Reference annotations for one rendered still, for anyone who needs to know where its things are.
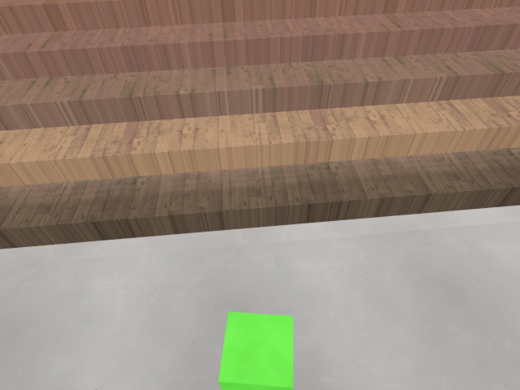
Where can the carton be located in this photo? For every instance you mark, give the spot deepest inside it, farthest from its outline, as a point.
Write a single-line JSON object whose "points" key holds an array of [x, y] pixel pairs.
{"points": [[257, 352]]}

